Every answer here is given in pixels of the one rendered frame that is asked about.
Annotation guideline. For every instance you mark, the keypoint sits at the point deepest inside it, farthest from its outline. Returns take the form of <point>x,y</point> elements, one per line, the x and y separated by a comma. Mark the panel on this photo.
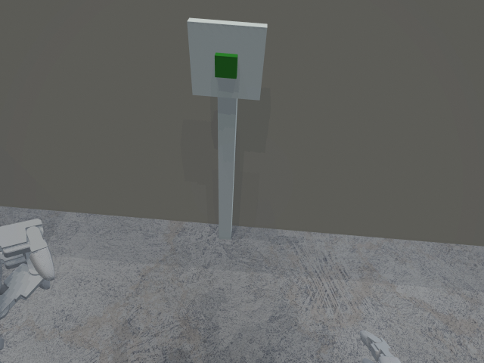
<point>247,40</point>

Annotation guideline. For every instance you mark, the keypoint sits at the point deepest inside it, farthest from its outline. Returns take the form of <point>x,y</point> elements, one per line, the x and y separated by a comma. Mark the button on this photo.
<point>226,65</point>

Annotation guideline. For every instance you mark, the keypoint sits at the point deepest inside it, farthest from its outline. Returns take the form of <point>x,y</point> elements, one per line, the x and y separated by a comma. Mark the robot left hand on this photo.
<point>22,246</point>

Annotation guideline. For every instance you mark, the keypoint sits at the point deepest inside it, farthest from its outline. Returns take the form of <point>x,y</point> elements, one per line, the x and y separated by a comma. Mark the robot right hand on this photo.
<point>378,347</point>

